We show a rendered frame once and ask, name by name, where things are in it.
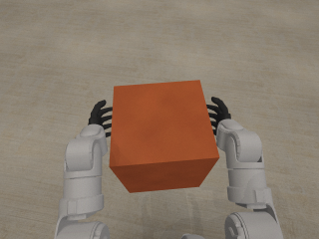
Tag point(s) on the left robot hand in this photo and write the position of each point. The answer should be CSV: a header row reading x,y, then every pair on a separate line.
x,y
96,116

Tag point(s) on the carton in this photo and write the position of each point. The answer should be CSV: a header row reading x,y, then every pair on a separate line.
x,y
161,136

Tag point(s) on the right robot hand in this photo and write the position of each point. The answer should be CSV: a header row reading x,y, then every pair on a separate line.
x,y
221,112

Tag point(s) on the right robot upper arm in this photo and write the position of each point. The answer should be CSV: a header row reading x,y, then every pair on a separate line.
x,y
251,225

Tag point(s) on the left robot upper arm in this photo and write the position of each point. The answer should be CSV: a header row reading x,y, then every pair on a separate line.
x,y
85,230

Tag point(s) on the left robot forearm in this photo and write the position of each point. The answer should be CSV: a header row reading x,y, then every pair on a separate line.
x,y
82,190

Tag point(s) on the right robot forearm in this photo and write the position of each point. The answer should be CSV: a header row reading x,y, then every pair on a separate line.
x,y
245,163

